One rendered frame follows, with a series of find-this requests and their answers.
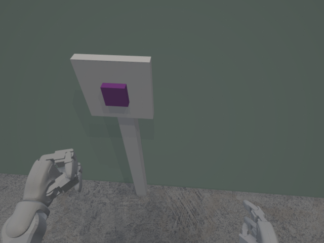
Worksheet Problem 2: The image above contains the robot left forearm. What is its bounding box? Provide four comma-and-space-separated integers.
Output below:
1, 200, 50, 243

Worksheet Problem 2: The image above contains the button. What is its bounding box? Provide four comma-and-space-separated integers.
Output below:
100, 83, 129, 107

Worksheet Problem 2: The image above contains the robot left hand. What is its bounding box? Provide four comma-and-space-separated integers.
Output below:
23, 149, 83, 207

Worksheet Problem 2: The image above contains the robot right hand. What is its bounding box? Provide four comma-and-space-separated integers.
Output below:
239, 200, 279, 243

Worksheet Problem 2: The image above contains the panel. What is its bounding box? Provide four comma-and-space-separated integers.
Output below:
70, 54, 154, 196

